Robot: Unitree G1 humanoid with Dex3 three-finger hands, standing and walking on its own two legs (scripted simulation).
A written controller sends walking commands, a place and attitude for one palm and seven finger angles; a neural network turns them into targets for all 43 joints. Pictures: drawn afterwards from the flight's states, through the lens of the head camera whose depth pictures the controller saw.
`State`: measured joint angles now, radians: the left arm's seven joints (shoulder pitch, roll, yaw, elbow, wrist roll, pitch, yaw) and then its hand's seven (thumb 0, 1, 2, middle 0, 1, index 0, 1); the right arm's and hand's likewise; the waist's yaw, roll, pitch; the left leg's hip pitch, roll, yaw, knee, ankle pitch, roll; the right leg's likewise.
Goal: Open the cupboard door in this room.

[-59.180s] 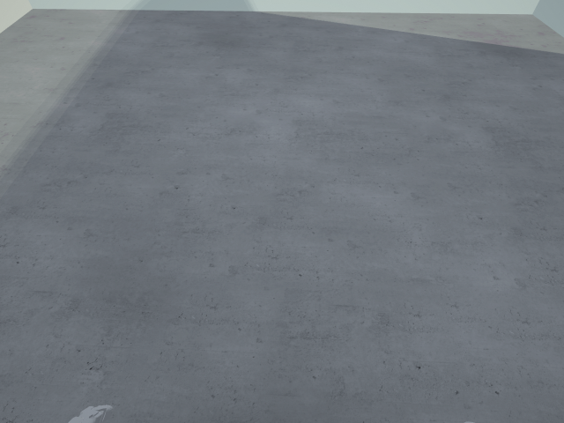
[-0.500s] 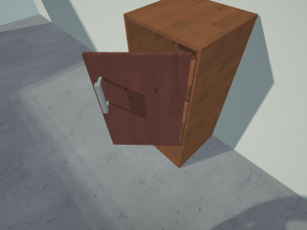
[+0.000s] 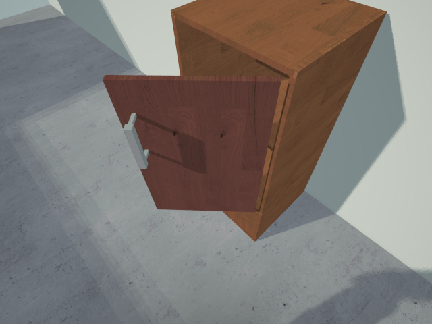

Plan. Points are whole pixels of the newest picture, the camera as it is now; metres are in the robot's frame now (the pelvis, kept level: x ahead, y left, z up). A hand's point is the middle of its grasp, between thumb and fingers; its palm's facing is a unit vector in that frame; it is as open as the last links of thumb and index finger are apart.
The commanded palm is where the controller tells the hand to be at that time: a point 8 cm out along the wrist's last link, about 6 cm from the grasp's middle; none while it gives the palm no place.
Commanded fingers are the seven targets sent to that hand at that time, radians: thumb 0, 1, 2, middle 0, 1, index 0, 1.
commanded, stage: come to a stop and stand still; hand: left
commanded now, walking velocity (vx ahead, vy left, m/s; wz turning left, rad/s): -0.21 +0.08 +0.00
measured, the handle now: (138, 142) +0.53 +0.24 -0.03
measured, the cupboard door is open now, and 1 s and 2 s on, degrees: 44 44 44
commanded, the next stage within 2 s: look again from close up in 0.82 s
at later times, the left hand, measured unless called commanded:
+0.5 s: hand out of the picture +0.04 +0.19 -0.16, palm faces +0.04 -0.98 -0.20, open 7.3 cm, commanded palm none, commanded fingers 0.00 0.90 0.90 -0.20 -0.30 -0.20 -0.30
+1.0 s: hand out of the picture +0.06 +0.22 -0.16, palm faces +0.02 -0.98 -0.21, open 7.4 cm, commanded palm none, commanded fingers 0.00 0.90 0.90 -0.20 -0.30 -0.20 -0.30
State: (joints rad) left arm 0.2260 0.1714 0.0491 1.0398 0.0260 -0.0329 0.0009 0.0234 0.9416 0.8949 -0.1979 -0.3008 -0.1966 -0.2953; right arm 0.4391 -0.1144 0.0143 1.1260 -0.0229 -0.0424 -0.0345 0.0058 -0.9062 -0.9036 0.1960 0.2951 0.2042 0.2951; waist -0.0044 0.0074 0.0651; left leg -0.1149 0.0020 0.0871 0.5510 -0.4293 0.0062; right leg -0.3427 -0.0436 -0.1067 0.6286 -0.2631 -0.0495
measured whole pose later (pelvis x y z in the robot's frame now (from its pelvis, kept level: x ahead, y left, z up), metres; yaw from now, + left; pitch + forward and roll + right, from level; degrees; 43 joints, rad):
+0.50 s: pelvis +0.02 +0.02 +0.01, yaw -1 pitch +0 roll +1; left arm 0.25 0.16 0.01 1.06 0.02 0.01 0.02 0.01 0.93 0.89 -0.20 -0.30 -0.20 -0.30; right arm 0.16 -0.16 -0.01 1.03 -0.01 -0.01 -0.04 0.01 -0.92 -0.90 0.19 0.29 0.20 0.29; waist 0.03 -0.01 0.03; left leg -0.21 0.03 0.11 0.45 -0.24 0.00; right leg -0.23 -0.04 -0.09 0.50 -0.26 -0.01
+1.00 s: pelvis +0.02 +0.04 +0.01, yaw +0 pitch -2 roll -1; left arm 0.27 0.18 0.00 1.00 0.02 0.00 0.04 0.01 0.91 0.89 -0.20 -0.30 -0.20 -0.30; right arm 0.26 -0.17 -0.01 1.04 -0.02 0.01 -0.02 0.01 -0.91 -0.90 0.19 0.29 0.20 0.29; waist 0.00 0.00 0.01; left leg -0.23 0.03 0.10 0.55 -0.29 0.03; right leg -0.22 -0.05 -0.09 0.53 -0.27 0.01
